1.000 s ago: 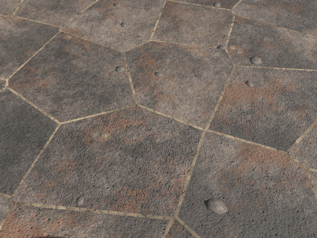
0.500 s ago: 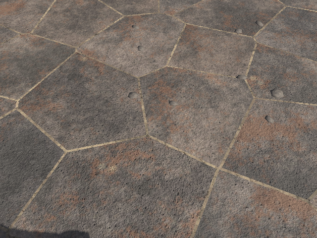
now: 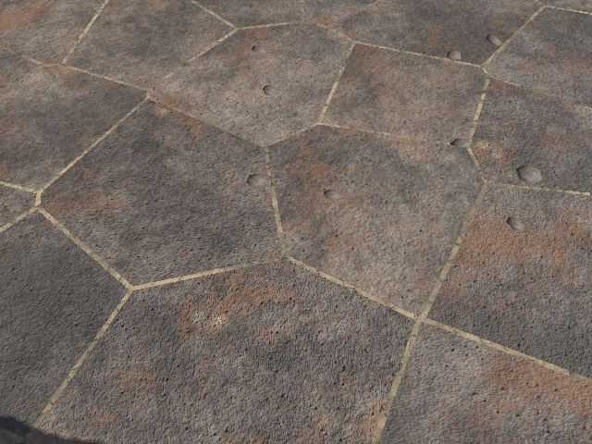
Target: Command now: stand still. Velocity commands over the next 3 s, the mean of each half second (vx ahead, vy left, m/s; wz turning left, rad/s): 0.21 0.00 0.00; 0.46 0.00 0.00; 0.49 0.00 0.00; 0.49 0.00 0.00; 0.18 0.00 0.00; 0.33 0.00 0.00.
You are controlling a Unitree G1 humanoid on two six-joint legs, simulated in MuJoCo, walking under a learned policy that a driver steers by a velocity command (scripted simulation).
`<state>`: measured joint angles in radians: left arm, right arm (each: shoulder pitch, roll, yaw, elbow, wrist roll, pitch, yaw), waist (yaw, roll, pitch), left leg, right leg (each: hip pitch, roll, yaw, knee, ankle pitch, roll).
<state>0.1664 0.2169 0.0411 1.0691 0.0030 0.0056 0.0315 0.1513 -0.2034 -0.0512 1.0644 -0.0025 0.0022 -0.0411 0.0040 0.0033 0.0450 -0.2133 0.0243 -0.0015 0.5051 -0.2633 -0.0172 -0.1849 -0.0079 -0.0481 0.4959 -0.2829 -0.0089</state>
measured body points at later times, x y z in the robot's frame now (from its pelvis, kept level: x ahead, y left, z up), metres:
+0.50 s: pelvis +0.08 +0.04 +0.00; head +0.08 +0.06 +0.45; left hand +0.13 +0.31 -0.15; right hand +0.05 -0.21 -0.14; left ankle +0.03 +0.13 -0.74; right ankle +0.03 -0.10 -0.65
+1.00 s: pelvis +0.34 -0.01 +0.00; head +0.37 -0.01 +0.45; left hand +0.45 +0.25 -0.13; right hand +0.37 -0.27 -0.15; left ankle +0.24 +0.14 -0.63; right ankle +0.41 -0.09 -0.74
